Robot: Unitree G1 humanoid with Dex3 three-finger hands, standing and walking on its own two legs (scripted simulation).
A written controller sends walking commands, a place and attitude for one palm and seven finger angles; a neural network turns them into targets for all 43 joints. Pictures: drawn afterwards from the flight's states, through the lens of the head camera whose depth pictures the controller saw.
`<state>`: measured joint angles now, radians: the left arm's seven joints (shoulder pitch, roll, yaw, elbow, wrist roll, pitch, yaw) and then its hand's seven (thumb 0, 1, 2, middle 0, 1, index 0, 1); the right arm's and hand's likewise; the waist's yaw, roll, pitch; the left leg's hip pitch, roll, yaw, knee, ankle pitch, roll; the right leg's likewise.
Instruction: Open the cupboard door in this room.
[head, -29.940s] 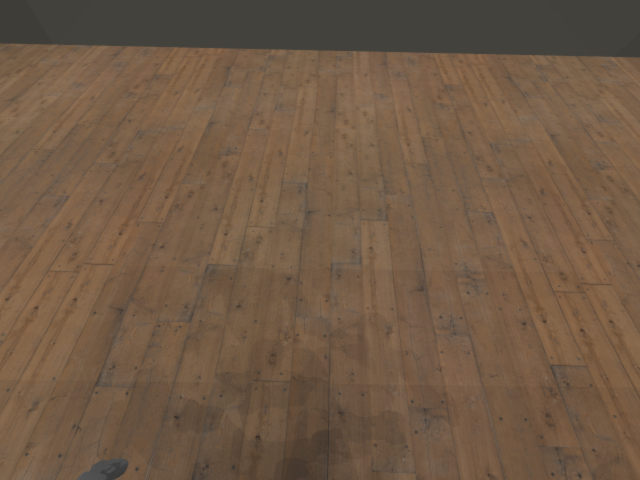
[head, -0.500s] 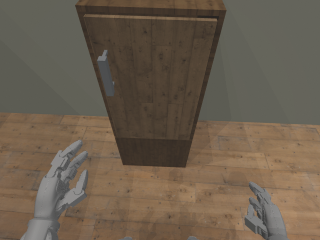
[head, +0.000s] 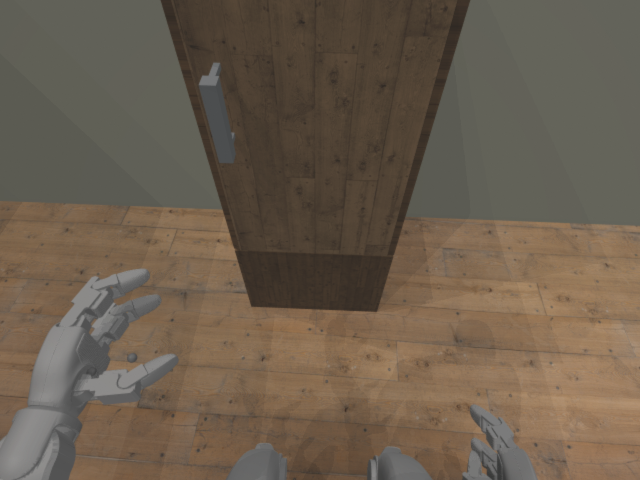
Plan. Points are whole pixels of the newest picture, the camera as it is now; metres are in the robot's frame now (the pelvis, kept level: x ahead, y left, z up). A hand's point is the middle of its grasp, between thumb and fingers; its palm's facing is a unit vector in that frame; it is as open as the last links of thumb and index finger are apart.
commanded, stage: raise the hand with hooked fingers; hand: left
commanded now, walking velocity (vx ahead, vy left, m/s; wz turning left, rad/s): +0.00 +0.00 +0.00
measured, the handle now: (221, 114) +0.62 +0.18 +0.09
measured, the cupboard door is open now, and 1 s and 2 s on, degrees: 0 0 0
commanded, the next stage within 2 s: move the hooked fingers beside the handle in 1.30 s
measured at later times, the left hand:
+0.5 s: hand (89, 310) +0.28 +0.26 +0.09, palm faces +0.02 -1.00 -0.07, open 13.6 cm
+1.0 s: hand (82, 266) +0.32 +0.27 +0.11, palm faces +0.00 -1.00 -0.04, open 14.0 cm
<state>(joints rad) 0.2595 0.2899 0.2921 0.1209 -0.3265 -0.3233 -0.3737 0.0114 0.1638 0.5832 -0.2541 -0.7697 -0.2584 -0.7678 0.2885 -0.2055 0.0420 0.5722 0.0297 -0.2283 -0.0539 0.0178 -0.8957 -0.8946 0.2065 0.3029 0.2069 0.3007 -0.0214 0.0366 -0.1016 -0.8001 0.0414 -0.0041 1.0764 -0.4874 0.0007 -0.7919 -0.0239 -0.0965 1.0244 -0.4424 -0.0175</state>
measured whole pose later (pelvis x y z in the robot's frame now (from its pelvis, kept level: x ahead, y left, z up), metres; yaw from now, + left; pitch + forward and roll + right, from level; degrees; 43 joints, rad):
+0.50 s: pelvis +0.02 +0.02 +0.02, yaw +0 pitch +10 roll -2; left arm 0.11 0.35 0.35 0.23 -0.32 -0.29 -0.41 0.00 -0.41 0.34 -0.29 -1.14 -0.30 -1.13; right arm 0.25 -0.26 0.05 0.53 0.04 -0.24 -0.06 0.02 -0.90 -0.90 0.20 0.30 0.20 0.30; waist 0.00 0.02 -0.08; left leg -0.66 0.02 0.00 0.96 -0.47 0.02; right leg -0.65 -0.03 -0.09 0.89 -0.41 0.01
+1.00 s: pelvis +0.02 +0.01 +0.03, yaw +0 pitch +9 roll -1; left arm -0.07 0.42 0.44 0.45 -0.35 -0.26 -0.53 -0.01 -0.50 0.30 -0.30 -1.20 -0.30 -1.20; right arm 0.30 -0.30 0.04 0.56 0.04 -0.19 -0.07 0.02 -0.90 -0.89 0.20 0.30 0.20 0.30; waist -0.02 0.03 -0.07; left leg -0.58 0.03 0.02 0.85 -0.42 0.01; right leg -0.58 -0.02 -0.08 0.81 -0.38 0.00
